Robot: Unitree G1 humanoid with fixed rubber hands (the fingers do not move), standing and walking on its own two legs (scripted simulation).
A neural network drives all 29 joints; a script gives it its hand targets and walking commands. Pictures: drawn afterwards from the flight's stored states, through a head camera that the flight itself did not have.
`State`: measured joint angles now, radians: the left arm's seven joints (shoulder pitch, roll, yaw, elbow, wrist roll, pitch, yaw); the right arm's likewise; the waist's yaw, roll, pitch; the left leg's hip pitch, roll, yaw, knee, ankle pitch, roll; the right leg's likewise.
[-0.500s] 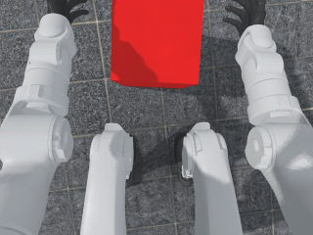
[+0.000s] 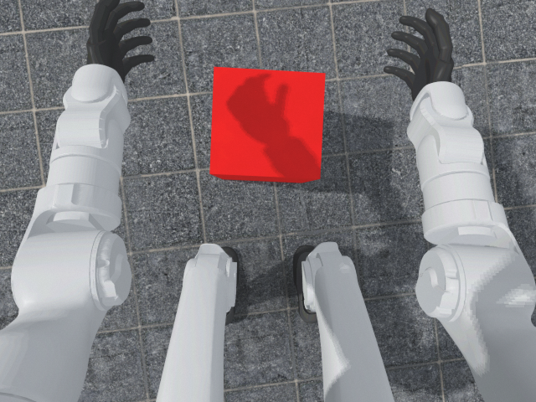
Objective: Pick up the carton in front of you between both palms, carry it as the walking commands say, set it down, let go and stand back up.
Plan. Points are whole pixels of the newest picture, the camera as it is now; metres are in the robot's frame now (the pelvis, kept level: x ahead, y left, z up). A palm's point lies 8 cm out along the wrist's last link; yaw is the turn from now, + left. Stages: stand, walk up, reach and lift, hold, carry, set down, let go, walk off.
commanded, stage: set down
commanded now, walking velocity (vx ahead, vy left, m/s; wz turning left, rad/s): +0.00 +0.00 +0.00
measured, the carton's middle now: (265, 135) +0.50 +0.00 -0.43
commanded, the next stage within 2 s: let go in 0.20 s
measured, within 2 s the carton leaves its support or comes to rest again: neither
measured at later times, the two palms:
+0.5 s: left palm (37, 96) +0.45 +0.22 +0.01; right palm (507, 107) +0.45 -0.21 +0.01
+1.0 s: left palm out of the picture +0.29 +0.23 +0.13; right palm out of the picture +0.29 -0.23 +0.14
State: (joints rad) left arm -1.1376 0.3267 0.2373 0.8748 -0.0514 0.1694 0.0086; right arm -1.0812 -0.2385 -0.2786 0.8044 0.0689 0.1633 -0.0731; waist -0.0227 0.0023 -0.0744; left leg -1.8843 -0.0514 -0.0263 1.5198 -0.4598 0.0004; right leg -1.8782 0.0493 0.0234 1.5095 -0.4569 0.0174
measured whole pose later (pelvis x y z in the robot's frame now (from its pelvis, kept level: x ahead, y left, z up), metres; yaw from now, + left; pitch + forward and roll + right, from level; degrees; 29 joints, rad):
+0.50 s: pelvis +0.04 +0.00 +0.13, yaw +1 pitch +40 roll +0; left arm -0.69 0.21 0.24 0.70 0.08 0.11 -0.01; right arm -0.65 -0.18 -0.24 0.67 -0.08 0.10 0.01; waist -0.01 0.00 -0.08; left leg -1.33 -0.05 -0.04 0.95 -0.32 0.00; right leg -1.33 0.04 0.04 0.95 -0.32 0.01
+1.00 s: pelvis +0.10 +0.00 +0.21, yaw +1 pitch +11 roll +0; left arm 0.11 0.20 0.08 0.50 0.01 -0.02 -0.04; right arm 0.14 -0.19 -0.07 0.48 0.00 -0.02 0.05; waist -0.01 -0.01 -0.01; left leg -0.44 -0.03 -0.05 0.50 -0.26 0.01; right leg -0.44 0.03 0.05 0.50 -0.26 -0.01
